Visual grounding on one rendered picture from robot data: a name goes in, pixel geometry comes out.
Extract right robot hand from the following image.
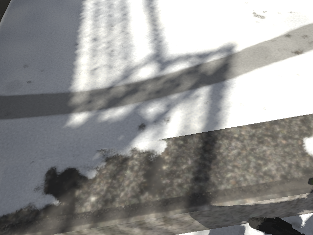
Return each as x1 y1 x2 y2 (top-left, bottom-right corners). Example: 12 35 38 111
248 217 305 235

